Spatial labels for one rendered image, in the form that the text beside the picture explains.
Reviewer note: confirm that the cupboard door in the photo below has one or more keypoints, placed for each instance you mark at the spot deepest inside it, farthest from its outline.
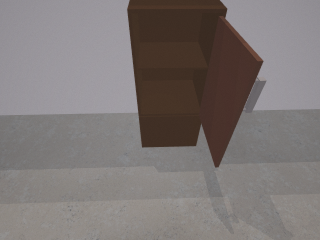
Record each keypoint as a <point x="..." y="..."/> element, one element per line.
<point x="232" y="72"/>

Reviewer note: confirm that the handle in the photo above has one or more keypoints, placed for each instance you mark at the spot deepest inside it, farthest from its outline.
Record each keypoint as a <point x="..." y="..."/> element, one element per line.
<point x="254" y="95"/>

